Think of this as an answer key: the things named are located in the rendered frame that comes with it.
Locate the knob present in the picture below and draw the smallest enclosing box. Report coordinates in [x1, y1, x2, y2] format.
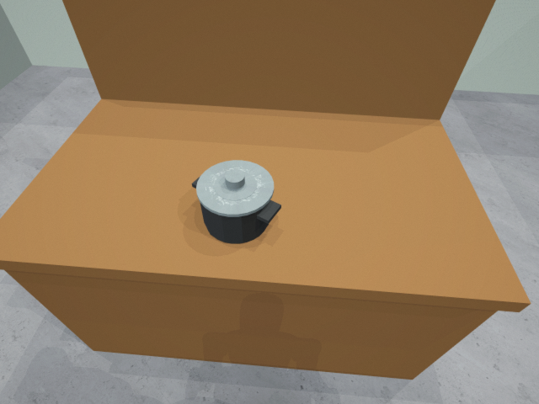
[225, 169, 245, 189]

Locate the pot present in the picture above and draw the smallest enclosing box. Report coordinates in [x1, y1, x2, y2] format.
[192, 177, 281, 244]

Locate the table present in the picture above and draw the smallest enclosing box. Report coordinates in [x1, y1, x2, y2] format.
[0, 0, 531, 380]

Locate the lid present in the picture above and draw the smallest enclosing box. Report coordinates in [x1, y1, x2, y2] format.
[196, 160, 274, 217]

